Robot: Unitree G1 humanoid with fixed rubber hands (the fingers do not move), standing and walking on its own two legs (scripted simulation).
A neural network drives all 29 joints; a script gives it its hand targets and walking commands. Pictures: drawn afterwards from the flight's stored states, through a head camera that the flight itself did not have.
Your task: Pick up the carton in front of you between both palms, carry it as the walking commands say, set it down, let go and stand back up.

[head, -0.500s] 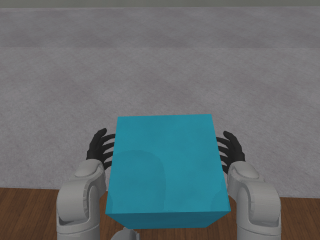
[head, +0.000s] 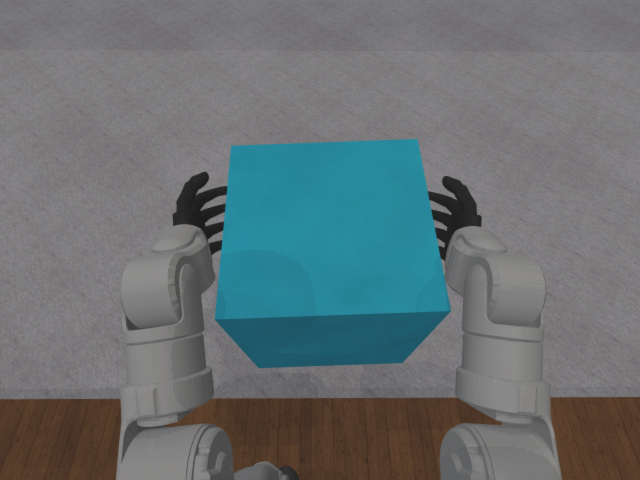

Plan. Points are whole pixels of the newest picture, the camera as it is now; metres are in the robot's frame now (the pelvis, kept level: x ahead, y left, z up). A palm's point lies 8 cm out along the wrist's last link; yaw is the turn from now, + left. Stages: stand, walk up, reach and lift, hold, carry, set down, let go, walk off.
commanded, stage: carry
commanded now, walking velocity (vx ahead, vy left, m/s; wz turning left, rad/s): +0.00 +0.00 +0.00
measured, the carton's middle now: (327, 268) +0.36 +0.00 +0.03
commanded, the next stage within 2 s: none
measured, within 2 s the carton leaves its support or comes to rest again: neither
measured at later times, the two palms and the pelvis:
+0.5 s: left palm (213, 236) +0.35 +0.13 +0.11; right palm (489, 245) +0.34 -0.17 +0.11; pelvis +0.01 -0.01 +0.00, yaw -1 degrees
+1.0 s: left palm (195, 265) +0.31 +0.14 +0.13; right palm (496, 274) +0.30 -0.17 +0.12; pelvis -0.02 -0.01 +0.00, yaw -2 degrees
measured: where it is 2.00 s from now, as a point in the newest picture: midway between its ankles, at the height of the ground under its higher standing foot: outside the picture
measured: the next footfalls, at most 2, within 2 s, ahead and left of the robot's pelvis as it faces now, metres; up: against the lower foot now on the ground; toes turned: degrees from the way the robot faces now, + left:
none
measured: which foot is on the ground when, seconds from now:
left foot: down 0.00-1.00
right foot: down 0.00-1.00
